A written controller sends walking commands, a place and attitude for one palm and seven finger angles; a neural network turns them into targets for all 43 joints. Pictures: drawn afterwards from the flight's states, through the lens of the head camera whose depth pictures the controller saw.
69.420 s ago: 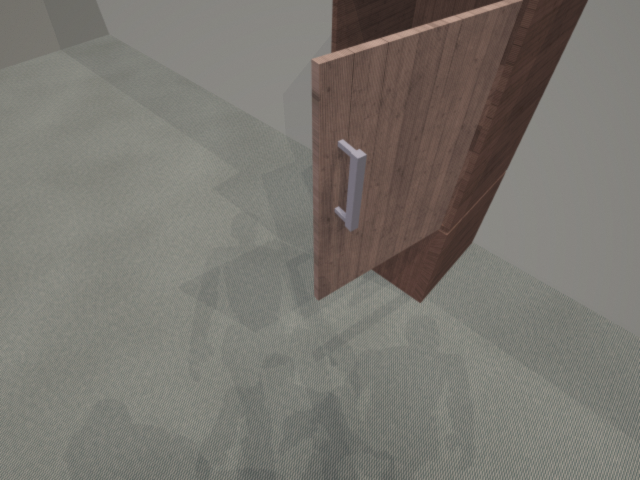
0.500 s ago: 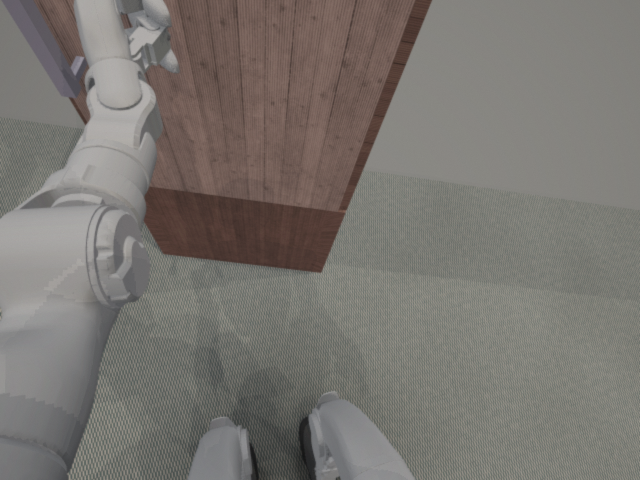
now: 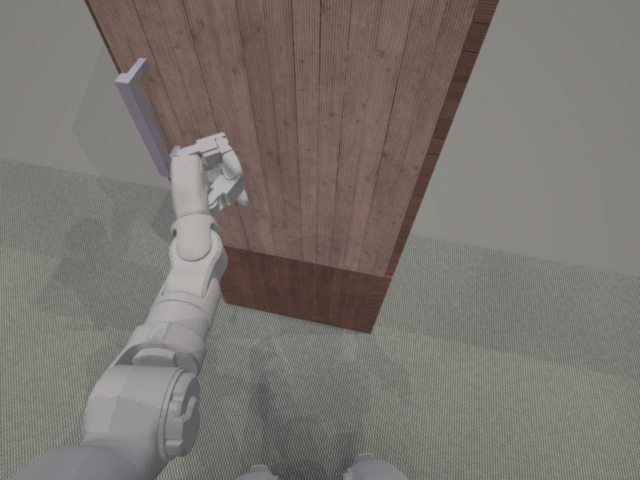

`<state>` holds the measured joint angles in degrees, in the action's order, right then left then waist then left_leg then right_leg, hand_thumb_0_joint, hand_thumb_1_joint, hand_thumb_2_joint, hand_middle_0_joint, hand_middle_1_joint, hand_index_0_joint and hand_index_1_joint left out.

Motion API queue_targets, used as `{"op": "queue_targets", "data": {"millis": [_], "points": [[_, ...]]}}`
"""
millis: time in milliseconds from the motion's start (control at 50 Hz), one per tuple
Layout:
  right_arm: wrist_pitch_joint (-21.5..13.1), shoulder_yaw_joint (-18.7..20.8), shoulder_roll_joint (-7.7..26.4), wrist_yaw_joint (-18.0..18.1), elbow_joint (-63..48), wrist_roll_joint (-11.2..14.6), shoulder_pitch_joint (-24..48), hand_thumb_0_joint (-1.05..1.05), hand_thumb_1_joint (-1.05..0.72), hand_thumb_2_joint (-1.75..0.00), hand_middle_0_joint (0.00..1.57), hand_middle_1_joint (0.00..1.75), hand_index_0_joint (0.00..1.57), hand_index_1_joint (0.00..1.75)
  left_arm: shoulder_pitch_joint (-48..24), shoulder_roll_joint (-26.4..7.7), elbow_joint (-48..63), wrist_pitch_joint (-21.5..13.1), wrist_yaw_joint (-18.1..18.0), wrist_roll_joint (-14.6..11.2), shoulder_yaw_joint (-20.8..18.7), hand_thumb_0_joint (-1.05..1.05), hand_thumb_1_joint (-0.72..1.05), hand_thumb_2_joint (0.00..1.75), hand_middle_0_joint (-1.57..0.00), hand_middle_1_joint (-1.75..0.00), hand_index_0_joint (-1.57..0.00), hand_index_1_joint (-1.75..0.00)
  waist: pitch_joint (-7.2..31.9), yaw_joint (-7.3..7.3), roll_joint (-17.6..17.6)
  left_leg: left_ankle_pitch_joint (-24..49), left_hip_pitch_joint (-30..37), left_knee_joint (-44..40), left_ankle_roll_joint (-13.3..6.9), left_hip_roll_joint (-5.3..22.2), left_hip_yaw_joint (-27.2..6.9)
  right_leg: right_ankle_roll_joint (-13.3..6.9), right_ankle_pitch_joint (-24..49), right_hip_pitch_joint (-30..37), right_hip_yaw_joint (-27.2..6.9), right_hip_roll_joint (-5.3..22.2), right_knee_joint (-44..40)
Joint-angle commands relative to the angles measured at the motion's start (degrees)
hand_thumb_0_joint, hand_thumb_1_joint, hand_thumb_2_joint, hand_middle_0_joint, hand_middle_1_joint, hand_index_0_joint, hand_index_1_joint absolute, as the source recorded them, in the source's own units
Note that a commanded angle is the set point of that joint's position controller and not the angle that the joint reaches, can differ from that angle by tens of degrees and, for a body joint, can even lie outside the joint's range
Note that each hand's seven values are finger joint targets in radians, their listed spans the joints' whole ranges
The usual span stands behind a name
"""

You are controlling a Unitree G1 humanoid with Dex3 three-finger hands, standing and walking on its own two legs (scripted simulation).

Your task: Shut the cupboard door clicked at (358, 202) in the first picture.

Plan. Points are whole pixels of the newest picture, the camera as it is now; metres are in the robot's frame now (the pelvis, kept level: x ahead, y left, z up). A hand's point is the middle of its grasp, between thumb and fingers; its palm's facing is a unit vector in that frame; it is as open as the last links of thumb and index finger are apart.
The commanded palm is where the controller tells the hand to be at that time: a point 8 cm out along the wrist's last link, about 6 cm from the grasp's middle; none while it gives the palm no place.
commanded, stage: draw the hand back to the body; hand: left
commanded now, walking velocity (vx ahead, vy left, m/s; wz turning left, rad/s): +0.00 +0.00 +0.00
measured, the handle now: (155, 122) +0.60 +0.20 +0.08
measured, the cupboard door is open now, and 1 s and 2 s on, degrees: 0 0 0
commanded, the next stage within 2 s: step back with the hand held close in 1.70 s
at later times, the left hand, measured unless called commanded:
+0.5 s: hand (174, 216) +0.39 +0.14 +0.13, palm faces +0.14 -0.99 -0.03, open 3.1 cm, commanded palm +0.34 +0.18 +0.13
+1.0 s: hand (12, 329) +0.26 +0.23 +0.17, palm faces +0.26 -0.93 -0.27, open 3.8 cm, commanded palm +0.21 +0.27 +0.19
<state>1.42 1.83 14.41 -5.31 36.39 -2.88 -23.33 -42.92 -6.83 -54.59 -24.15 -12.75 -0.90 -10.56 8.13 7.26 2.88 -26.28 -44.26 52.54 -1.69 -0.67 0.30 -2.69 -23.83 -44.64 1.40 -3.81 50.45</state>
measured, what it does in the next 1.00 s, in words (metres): rises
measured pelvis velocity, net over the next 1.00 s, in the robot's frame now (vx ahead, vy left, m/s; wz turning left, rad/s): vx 0.00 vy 0.02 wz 0.03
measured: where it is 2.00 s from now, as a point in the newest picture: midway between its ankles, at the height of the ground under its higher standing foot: outside the picture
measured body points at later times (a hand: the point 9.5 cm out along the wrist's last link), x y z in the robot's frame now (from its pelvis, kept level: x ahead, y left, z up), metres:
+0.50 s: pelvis -0.01 -0.01 +0.02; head +0.02 -0.02 +0.47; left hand +0.38 +0.19 +0.13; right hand +0.07 -0.25 -0.10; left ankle -0.02 +0.10 -0.69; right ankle +0.00 -0.09 -0.69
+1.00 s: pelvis +0.00 +0.02 +0.05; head -0.02 -0.01 +0.50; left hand +0.24 +0.27 +0.19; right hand +0.21 -0.18 -0.02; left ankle -0.02 +0.10 -0.69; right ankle +0.00 -0.09 -0.69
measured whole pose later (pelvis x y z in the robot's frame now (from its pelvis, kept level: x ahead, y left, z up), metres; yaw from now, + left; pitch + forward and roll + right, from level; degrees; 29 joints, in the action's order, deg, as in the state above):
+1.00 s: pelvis +0.00 +0.02 +0.05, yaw +2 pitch -2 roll -1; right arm 0.6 -3.7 12.3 3.7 31.7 2.0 -9.1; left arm 8.8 -16.3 5.1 -3.1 -3.1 -3.8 -6.6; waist 1.1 -2.4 3.8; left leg -15.3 -8.4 25.8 -3.0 -3.1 -0.6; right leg -1.2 -14.1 -8.7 1.0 -1.5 24.8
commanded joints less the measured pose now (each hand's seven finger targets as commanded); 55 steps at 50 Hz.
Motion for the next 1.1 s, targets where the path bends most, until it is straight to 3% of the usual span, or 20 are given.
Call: {"op": "queue_targets", "data": {"millis": [0,40,80,100,140,160,180,280,420,460,480,540,600,620,640,700,820,860,960,1080], "points": [[-1.1,2.7,6.9,1.2,-2.5,0.4,-6.2,0.00,-0.90,-0.90,0.20,0.30,0.20,0.30,-31.4,-4.9,12.9,-4.0,-0.9,0.6,3.2,0.00,0.90,0.90,-1.30,-1.50,-1.30,-1.50,20.5,3.58,-2.6,24.1,14.4,-2.8,0.1,0.0,-0.9,2.3,28.8,11.4,-1.2,1.3,-4.4],[-1.2,2.6,6.9,1.5,-2.3,0.3,-5.0,0.00,-0.90,-0.90,0.20,0.30,0.20,0.30,-32.2,-6.0,10.9,-4.5,-1.2,0.8,2.2,0.00,0.90,0.90,-1.30,-1.50,-1.30,-1.50,21.4,3.08,-3.3,21.7,13.5,-2.8,0.0,-0.5,-1.0,2.3,27.1,11.8,-1.6,1.5,-4.3],[-1.2,2.3,6.6,1.8,-2.4,0.2,-4.1,0.00,-0.90,-0.90,0.20,0.30,0.20,0.30,-32.6,-5.5,9.7,-4.9,-1.1,1.0,2.4,0.00,0.90,0.90,-1.30,-1.50,-1.30,-1.50,23.2,2.67,-0.7,23.1,14.8,-2.6,0.2,-0.7,-1.0,2.1,27.8,11.5,-1.5,1.8,-3.5],[-1.1,2.1,6.6,1.8,-2.4,0.3,-3.7,0.00,-0.90,-0.90,0.20,0.30,0.20,0.30,-31.3,-5.6,7.0,-4.7,-0.8,0.9,2.1,0.00,0.90,0.90,-1.30,-1.50,-1.30,-1.50,22.4,2.26,-2.2,21.9,13.4,-2.6,0.3,-0.8,-1.2,2.1,26.8,11.5,-1.5,1.8,-3.6],[-0.7,2.1,6.9,2.0,-4.2,0.6,-2.6,0.00,-0.90,-0.90,0.20,0.30,0.20,0.30,-26.4,-9.8,8.3,-4.5,-0.3,0.4,-1.7,0.00,0.90,0.90,-1.30,-1.50,-1.30,-1.50,24.6,-0.29,-3.7,21.3,12.4,-3.8,0.1,-1.1,-0.4,2.0,28.0,16.4,-2.2,1.9,-4.1],[-0.5,1.9,7.0,2.1,-5.3,0.8,-2.3,0.00,-0.90,-0.90,0.20,0.30,0.20,0.30,-23.3,-9.9,10.1,-4.0,0.4,0.0,-1.8,0.00,0.90,0.90,-1.30,-1.50,-1.30,-1.50,26.6,-1.39,-2.2,23.0,13.6,-4.3,0.1,-1.2,-0.2,1.9,29.9,18.4,-2.3,1.8,-3.9],[-0.3,1.7,6.7,2.2,-6.2,1.2,-1.8,0.00,-0.90,-0.90,0.20,0.30,0.20,0.30,-19.8,-10.6,10.9,-3.3,1.0,-0.4,-2.7,0.00,0.90,0.90,-1.30,-1.50,-1.30,-1.50,26.5,-2.46,-3.7,23.7,13.4,-5.0,0.1,-1.2,0.1,1.8,31.2,20.7,-2.2,1.8,-4.3],[0.3,1.1,6.5,3.3,-9.6,3.2,1.3,0.00,-0.90,-0.90,0.20,0.30,0.20,0.30,-10.6,-10.5,20.7,0.8,4.6,-3.7,-1.8,0.00,0.90,0.90,-1.30,-1.50,-1.30,-1.50,20.3,-3.63,-7.9,19.8,12.7,-9.0,-0.5,-1.0,1.2,2.4,30.6,26.0,-3.1,2.0,-9.0],[-2.2,0.4,6.0,5.4,-9.9,4.8,6.0,0.00,-0.90,-0.90,0.20,0.30,0.20,0.30,-5.4,-10.1,34.9,3.4,9.3,-6.9,1.4,0.00,0.90,0.90,-1.30,-1.50,-1.30,-1.50,14.6,-3.76,-3.9,14.1,18.5,-13.3,-0.9,-0.9,0.9,2.5,21.0,26.3,-3.7,2.5,-14.9],[-2.8,0.3,6.1,5.9,-10.2,5.2,7.0,0.00,-0.90,-0.90,0.20,0.30,0.20,0.30,-0.6,-11.7,38.4,4.5,10.6,-7.9,0.5,0.00,0.90,0.90,-1.30,-1.50,-1.30,-1.50,15.3,-4.89,-3.2,14.7,20.0,-14.3,-0.9,-0.9,0.8,2.3,20.4,28.1,-3.8,2.6,-15.8],[-3.3,0.0,5.8,6.1,-10.4,5.5,8.1,0.00,-0.90,-0.90,0.20,0.30,0.20,0.30,0.9,-10.0,40.0,5.2,11.4,-8.4,2.1,0.00,0.90,0.90,-1.30,-1.50,-1.30,-1.50,13.8,-4.94,-1.2,14.4,20.9,-15.2,-0.8,-0.8,0.7,2.0,19.7,27.5,-3.2,2.7,-16.1],[-4.2,-0.3,6.0,6.6,-11.1,5.9,10.1,0.00,-0.90,-0.90,0.20,0.30,0.20,0.30,8.0,-11.5,43.7,7.9,12.5,-9.9,0.4,0.00,0.90,0.90,-1.24,-1.44,-1.24,-1.44,11.8,-6.49,-3.6,14.1,21.8,-17.2,-0.8,-0.8,0.1,1.9,18.1,28.8,-2.7,2.8,-17.4],[-4.9,-0.9,5.8,7.1,-12.1,6.4,12.7,0.00,-0.90,-0.90,0.20,0.30,0.20,0.30,12.3,-11.8,49.1,10.4,13.2,-10.5,0.5,0.00,0.90,0.90,-1.16,-1.35,-1.16,-1.35,9.2,-7.23,-2.6,14.4,23.6,-19.0,-0.7,-0.7,-0.2,1.6,17.4,29.0,-2.0,3.0,-18.3],[-3.4,-0.8,4.6,7.7,-12.0,6.4,14.4,0.00,-0.90,-0.90,0.20,0.30,0.20,0.30,15.1,-15.9,51.6,11.3,11.8,-5.2,4.1,0.00,0.90,0.90,-1.13,-1.32,-1.13,-1.32,8.1,-6.65,-5.5,13.0,24.4,-21.4,-0.6,-0.6,-0.5,2.7,16.1,31.5,-5.2,4.8,-21.4],[-2.7,-0.9,4.4,8.3,-12.6,6.4,15.5,0.00,-0.90,-0.90,0.20,0.30,0.20,0.30,17.2,-15.3,52.5,12.3,11.0,-5.2,3.3,0.00,0.90,0.90,-1.11,-1.29,-1.11,-1.29,5.6,-6.64,-6.7,12.1,24.3,-22.4,-0.7,-0.5,-0.4,3.0,14.2,32.0,-5.4,5.1,-23.1],[-1.9,-1.8,4.2,9.4,-12.7,6.4,18.0,0.00,-0.90,-0.90,0.20,0.30,0.20,0.30,19.8,-16.3,56.7,13.9,9.9,-4.3,3.1,0.00,0.90,0.90,-1.02,-1.20,-1.02,-1.20,2.3,-7.10,-4.5,12.4,28.2,-25.3,-0.9,-0.3,-1.0,2.0,11.3,32.4,-4.1,4.6,-25.4],[-2.5,-2.8,3.9,9.7,-13.0,5.6,19.0,0.00,-0.90,-0.90,0.20,0.30,0.20,0.30,28.8,-16.8,66.5,16.1,9.1,-3.7,1.8,0.00,0.90,0.90,-0.86,-1.02,-0.86,-1.02,1.7,-7.83,0.8,18.3,36.0,-29.8,-0.1,0.6,-2.5,1.0,17.0,35.9,-1.4,3.7,-27.0],[-2.9,-2.7,4.1,9.7,-12.9,5.2,19.1,0.00,-0.90,-0.90,0.20,0.30,0.20,0.30,34.0,-17.9,68.8,16.9,8.9,-3.7,0.2,0.00,0.90,0.90,-0.81,-0.96,-0.81,-0.96,1.9,-8.43,-0.7,21.5,37.0,-30.2,-0.2,0.7,-2.4,1.0,20.0,37.7,-1.2,3.6,-27.7],[-3.7,-2.8,4.0,9.2,-12.7,4.4,19.4,0.00,-0.90,-0.90,0.20,0.30,0.20,0.30,42.8,-17.9,75.8,18.1,8.7,-3.3,-1.4,0.00,0.90,0.90,-0.67,-0.81,-0.67,-0.81,0.2,-8.82,0.6,29.0,38.7,-31.0,0.7,1.2,-2.7,0.9,24.6,39.3,-0.4,3.6,-28.3],[-4.4,-2.7,3.8,8.9,-12.4,4.1,20.0,0.00,-0.90,-0.90,0.20,0.30,0.20,0.30,49.8,-20.0,82.1,18.4,8.0,-3.3,-6.1,0.00,0.90,0.90,-0.50,-0.63,-0.50,-0.63,-0.9,-9.44,1.1,28.8,38.5,-32.0,1.4,1.5,-3.4,0.9,23.0,40.4,-0.1,3.7,-29.0]]}}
